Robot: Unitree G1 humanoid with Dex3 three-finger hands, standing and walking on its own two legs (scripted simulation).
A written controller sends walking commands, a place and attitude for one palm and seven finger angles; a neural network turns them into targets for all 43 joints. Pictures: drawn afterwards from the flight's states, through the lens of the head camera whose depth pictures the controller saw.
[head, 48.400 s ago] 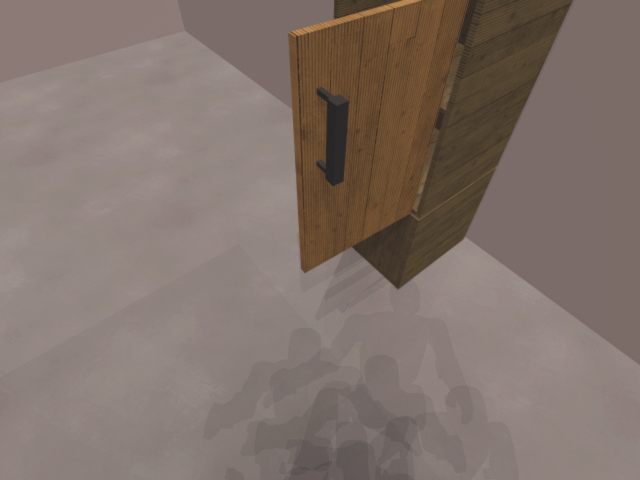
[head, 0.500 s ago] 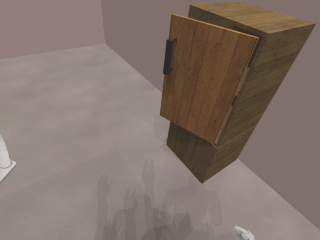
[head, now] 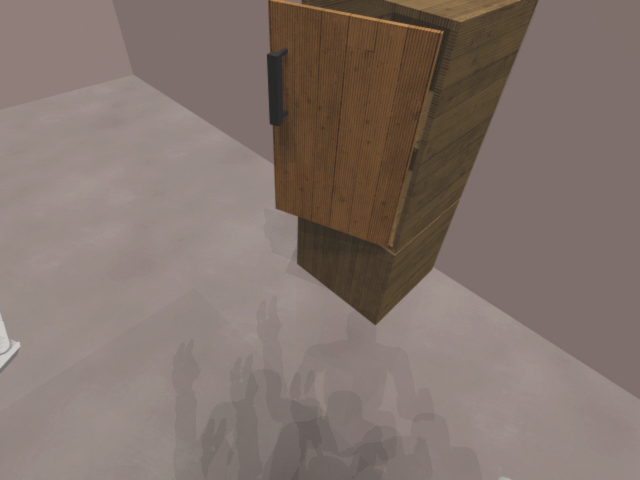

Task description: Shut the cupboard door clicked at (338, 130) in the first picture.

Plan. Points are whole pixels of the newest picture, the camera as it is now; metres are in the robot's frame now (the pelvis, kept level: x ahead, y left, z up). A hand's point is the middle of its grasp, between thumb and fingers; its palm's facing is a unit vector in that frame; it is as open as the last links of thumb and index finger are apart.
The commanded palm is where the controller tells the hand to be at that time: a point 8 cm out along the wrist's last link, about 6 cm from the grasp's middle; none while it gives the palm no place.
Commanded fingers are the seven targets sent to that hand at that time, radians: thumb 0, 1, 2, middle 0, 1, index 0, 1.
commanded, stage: stop stepping back and stand still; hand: left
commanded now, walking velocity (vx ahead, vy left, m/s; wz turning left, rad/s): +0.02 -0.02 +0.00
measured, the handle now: (280, 87) +0.94 +0.15 +0.08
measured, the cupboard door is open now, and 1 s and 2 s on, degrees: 19 19 19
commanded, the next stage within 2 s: let the arm hang, fingers relaxed in 1.56 s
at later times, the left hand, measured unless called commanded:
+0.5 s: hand (45, 313) +0.23 +0.28 +0.16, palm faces +0.38 -0.77 -0.52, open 7.4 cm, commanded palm +0.17 +0.31 +0.18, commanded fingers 0.00 0.90 0.90 -0.20 -0.30 -0.20 -0.30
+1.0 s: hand (45, 303) +0.24 +0.29 +0.15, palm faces +0.40 -0.79 -0.47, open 7.4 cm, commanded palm +0.19 +0.33 +0.18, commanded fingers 0.00 0.90 0.90 -0.20 -0.30 -0.20 -0.30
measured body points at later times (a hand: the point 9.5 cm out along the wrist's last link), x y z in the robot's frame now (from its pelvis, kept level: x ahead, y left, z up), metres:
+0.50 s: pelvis +0.03 +0.02 +0.00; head +0.06 +0.01 +0.45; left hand +0.20 +0.32 +0.19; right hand +0.20 -0.19 -0.09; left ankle +0.08 +0.13 -0.73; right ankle +0.00 -0.08 -0.73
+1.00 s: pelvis +0.04 +0.03 +0.00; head +0.05 +0.03 +0.45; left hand +0.21 +0.33 +0.18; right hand +0.20 -0.21 -0.08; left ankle +0.08 +0.13 -0.73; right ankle +0.00 -0.08 -0.73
